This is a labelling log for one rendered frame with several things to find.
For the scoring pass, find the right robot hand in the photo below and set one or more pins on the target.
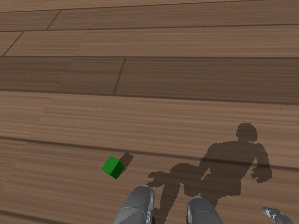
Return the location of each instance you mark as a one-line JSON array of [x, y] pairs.
[[276, 216]]

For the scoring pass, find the carton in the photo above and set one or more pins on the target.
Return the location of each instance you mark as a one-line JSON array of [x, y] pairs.
[[113, 167]]

